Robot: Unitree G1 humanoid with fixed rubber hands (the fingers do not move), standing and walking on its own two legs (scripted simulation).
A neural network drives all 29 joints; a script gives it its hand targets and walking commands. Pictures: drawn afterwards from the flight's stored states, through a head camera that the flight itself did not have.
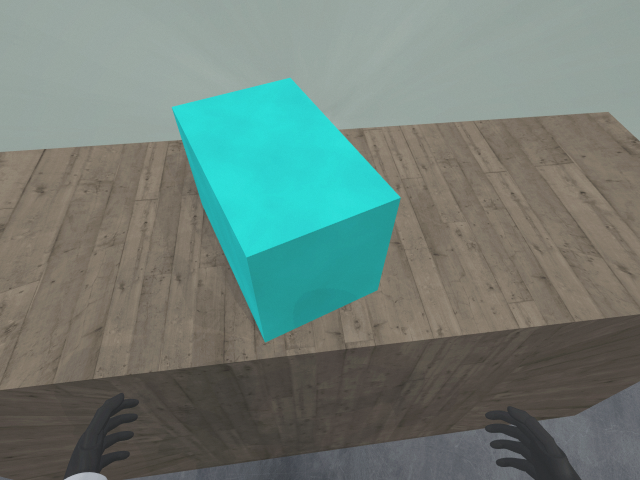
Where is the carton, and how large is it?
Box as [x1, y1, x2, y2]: [172, 78, 400, 341]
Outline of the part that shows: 290,78 172,107 201,202 265,341 377,289 400,198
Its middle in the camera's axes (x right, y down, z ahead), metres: -0.06 -0.05 +0.60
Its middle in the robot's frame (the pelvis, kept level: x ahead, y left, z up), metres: +0.50 +0.06 +0.04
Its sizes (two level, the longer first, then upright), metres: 0.314 0.196 0.210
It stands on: a pedestal, 0.71 m high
